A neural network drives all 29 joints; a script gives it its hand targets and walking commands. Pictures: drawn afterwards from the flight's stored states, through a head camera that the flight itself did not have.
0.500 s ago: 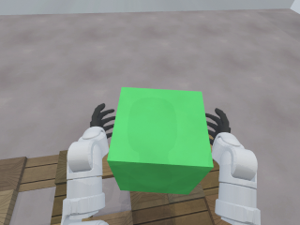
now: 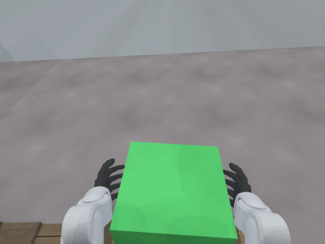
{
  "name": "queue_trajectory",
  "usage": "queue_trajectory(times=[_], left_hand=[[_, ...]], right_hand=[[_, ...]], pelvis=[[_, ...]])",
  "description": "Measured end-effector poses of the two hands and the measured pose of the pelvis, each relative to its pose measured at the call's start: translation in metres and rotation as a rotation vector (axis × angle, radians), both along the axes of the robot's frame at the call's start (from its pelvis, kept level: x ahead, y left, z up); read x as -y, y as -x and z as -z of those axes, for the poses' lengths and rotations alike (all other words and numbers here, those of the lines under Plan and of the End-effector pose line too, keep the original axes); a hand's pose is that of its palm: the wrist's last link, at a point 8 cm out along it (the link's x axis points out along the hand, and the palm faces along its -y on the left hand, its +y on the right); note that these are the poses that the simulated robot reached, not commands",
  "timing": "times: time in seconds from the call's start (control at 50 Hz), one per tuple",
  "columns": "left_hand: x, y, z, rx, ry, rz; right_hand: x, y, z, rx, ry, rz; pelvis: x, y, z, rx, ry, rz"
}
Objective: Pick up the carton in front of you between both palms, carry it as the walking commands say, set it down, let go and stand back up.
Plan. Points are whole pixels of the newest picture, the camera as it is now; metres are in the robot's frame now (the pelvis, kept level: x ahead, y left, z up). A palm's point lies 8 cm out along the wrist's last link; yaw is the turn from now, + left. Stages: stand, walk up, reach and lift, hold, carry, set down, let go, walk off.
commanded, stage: carry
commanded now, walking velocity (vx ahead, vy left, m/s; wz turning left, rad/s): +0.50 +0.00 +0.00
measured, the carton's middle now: (170, 209) +0.23 +0.01 +0.01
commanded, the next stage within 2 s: none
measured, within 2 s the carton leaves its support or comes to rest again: neither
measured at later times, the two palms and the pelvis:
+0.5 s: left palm (139, 76) +0.66 +0.15 +0.14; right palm (225, 77) +0.63 -0.16 +0.15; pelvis +0.29 +0.02 +0.03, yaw -4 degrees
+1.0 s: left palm (159, 50) +0.95 +0.10 +0.13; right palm (223, 50) +0.95 -0.20 +0.12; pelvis +0.61 -0.04 +0.01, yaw -5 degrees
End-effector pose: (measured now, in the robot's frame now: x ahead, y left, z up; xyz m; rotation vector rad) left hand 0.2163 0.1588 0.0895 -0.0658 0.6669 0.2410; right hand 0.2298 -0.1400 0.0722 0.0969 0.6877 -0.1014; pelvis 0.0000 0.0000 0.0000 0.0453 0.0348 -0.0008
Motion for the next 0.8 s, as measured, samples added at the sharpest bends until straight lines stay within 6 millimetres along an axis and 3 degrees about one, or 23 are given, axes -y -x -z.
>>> queue_trajectory(times=[0.12,0.18,0.24,0.3,0.4,0.48,0.58,0.68,0.8], left_hand=[[0.008,-0.097,0.015,-0.003,-0.007,0.082],[0.006,-0.155,0.029,-0.009,0.002,0.111],[0.008,-0.222,0.035,-0.009,0.02,0.131],[0.01,-0.282,0.024,0.0,0.002,0.12],[0.012,-0.364,-0.014,0.05,0.022,0.08],[0.009,-0.425,-0.044,0.097,0.02,0.051],[0.013,-0.497,-0.074,0.144,0.014,0.024],[0.035,-0.566,-0.09,0.198,0.004,0.012],[0.059,-0.623,-0.077,0.134,0.056,0.017]], right_hand=[[0.008,-0.076,0.015,-0.003,0.0,0.081],[0.007,-0.128,0.023,-0.008,0.019,0.113],[0.011,-0.185,0.019,-0.007,0.045,0.164],[0.016,-0.233,0.004,0.009,0.019,0.218],[0.02,-0.317,-0.038,0.069,0.009,0.228],[0.019,-0.388,-0.069,0.115,0.018,0.209],[0.026,-0.468,-0.093,0.158,0.026,0.191],[0.047,-0.545,-0.1,0.211,0.008,0.176],[0.068,-0.612,-0.086,0.144,-0.041,0.18]], pelvis=[[-0.01,-0.079,0.009,-0.015,-0.006,0.034],[-0.018,-0.123,0.019,-0.001,-0.006,0.049],[-0.026,-0.163,0.02,0.029,-0.018,0.057],[-0.031,-0.19,0.009,0.023,-0.001,0.06],[-0.032,-0.237,-0.015,0.003,0.015,0.073],[-0.023,-0.281,-0.027,-0.019,0.018,0.076],[-0.004,-0.343,-0.032,-0.035,0.016,0.063],[0.021,-0.411,-0.019,-0.037,0.041,0.051],[0.037,-0.477,-0.03,-0.066,0.036,0.062]])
